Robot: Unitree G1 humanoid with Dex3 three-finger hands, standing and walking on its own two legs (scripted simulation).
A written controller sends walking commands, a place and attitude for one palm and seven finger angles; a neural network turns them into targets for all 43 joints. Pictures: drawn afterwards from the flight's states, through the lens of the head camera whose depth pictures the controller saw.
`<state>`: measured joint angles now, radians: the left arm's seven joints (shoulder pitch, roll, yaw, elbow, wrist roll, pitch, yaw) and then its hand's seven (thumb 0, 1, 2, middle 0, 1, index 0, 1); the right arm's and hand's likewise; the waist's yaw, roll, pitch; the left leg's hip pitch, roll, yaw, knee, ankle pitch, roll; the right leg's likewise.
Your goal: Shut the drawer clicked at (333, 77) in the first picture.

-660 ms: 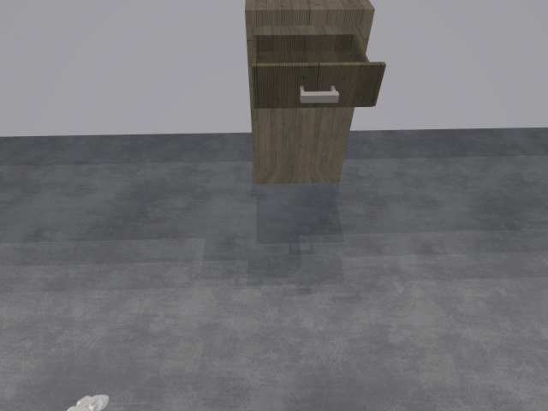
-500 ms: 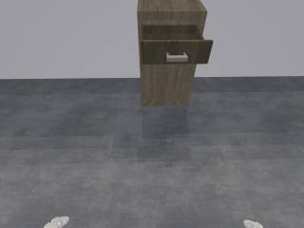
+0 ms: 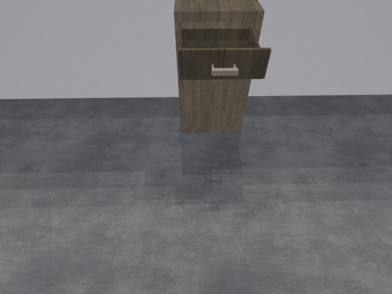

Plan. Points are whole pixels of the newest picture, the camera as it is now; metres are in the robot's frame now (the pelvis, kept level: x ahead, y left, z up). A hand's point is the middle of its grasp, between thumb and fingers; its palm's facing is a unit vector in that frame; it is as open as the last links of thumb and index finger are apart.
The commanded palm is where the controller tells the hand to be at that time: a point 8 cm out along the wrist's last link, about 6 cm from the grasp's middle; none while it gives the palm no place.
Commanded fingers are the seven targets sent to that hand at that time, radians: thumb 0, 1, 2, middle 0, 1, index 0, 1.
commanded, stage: stand and wait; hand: left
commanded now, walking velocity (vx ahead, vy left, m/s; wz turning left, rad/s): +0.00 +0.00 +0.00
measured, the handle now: (224, 69) +1.01 -0.06 -0.06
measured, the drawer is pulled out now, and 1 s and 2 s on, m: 0.30 0.30 0.30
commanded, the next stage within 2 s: look at it before walking up in 0.16 s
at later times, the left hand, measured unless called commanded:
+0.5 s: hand out of the picture +0.07 +0.24 -0.15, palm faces -0.02 -0.94 -0.33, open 7.4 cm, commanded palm none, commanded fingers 0.00 0.90 0.90 -0.20 -0.30 -0.20 -0.30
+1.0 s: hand out of the picture +0.06 +0.25 -0.16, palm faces -0.02 -0.94 -0.33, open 7.4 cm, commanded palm none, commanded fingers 0.00 0.90 0.90 -0.20 -0.30 -0.20 -0.30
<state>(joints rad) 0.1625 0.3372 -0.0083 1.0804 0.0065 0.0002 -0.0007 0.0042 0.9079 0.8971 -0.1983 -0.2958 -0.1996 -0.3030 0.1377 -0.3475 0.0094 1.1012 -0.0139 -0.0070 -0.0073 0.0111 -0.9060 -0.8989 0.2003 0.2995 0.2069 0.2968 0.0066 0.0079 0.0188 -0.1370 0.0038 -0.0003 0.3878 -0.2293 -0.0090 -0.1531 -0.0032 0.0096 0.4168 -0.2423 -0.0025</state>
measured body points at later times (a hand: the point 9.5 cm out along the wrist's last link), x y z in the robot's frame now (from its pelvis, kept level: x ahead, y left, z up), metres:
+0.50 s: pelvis -0.01 +0.00 +0.00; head -0.01 -0.01 +0.45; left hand +0.07 +0.29 -0.13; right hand +0.06 -0.30 -0.13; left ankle -0.01 +0.13 -0.74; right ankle -0.01 -0.12 -0.74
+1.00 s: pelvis -0.01 +0.00 +0.00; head -0.01 +0.00 +0.45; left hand +0.06 +0.30 -0.13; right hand +0.07 -0.29 -0.13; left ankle -0.01 +0.13 -0.74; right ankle -0.01 -0.12 -0.74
